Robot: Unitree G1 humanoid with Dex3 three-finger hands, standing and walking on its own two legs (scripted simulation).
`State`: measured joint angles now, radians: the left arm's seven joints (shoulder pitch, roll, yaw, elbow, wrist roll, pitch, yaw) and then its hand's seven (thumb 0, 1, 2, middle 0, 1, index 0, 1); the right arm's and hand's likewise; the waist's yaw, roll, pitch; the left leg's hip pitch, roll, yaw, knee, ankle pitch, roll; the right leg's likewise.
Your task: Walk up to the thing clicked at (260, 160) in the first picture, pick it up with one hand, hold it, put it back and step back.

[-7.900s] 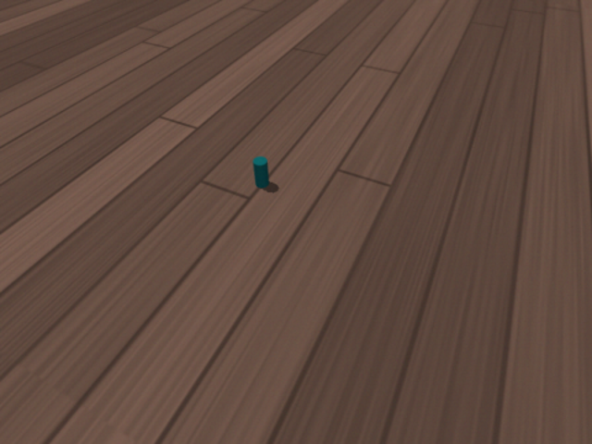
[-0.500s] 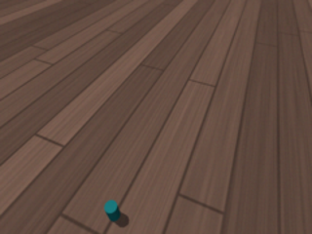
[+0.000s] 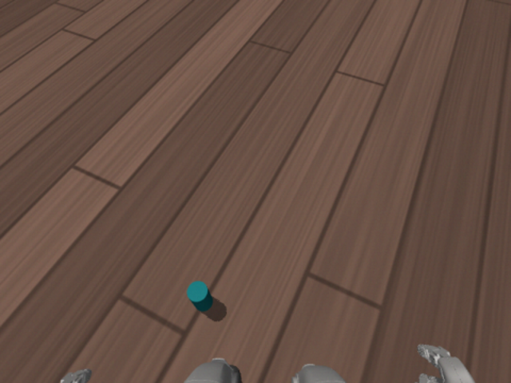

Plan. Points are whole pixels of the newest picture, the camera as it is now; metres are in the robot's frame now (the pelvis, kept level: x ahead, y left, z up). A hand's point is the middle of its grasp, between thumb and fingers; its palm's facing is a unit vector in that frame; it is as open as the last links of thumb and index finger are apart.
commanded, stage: walk up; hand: left
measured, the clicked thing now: (200, 296) +0.42 +0.21 -0.68
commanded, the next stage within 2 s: none
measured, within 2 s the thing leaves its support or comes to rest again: neither
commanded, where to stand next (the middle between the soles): +0.08 +0.02 m, yaw -1 degrees
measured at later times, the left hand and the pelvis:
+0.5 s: hand out of the picture -0.03 +0.30 -0.12, palm faces +0.02 -0.91 -0.41, open 7.4 cm; pelvis -0.06 +0.02 +0.01, yaw +1 degrees
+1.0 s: hand out of the picture +0.09 +0.27 -0.14, palm faces -0.06 -0.91 -0.41, open 7.4 cm; pelvis -0.03 +0.01 -0.01, yaw -2 degrees
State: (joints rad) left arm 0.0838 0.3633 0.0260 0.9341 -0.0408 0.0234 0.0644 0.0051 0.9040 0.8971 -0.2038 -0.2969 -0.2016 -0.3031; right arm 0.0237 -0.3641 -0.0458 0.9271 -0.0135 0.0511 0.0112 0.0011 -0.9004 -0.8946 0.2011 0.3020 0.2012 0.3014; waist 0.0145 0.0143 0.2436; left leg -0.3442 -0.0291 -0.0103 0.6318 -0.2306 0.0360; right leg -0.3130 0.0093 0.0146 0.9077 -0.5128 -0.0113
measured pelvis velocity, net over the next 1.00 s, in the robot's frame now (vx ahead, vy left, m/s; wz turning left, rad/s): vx -0.03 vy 0.01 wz -0.04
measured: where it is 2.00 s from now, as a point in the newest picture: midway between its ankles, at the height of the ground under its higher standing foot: outside the picture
